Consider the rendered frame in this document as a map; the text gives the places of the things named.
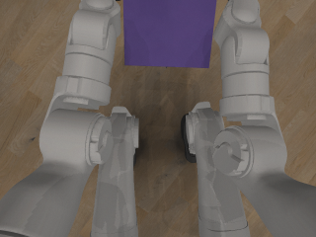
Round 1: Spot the right robot forearm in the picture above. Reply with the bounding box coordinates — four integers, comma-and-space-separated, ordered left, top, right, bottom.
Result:
213, 0, 284, 140

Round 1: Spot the left robot upper arm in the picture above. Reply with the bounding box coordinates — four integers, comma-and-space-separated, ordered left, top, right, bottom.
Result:
0, 109, 114, 237

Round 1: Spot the left robot thigh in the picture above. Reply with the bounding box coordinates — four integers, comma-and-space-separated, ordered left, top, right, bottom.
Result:
90, 113, 139, 237

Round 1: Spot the right robot upper arm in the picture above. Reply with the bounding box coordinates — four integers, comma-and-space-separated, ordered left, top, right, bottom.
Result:
212, 125, 316, 237

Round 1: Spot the carton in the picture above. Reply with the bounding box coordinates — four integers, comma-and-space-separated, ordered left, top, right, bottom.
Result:
122, 0, 217, 68

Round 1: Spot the right robot foot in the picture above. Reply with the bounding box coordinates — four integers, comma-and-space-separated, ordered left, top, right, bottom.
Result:
181, 114, 197, 163

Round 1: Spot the left robot forearm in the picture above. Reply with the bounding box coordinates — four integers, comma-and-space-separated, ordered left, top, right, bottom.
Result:
39, 0, 121, 151

